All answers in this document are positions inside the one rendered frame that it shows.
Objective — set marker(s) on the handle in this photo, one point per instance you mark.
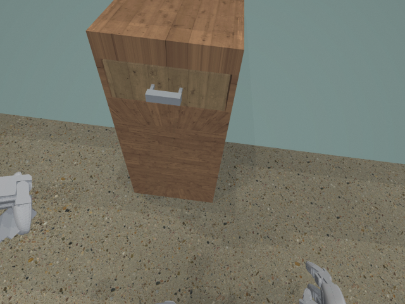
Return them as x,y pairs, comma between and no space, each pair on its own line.
163,97

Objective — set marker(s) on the cabinet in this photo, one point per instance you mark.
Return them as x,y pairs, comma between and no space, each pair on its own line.
172,151

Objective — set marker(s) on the right robot hand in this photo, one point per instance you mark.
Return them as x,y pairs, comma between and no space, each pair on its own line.
329,293

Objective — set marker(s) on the drawer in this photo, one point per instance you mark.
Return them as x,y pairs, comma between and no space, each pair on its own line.
201,89

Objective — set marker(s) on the left robot hand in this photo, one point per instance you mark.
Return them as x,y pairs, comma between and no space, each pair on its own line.
14,196

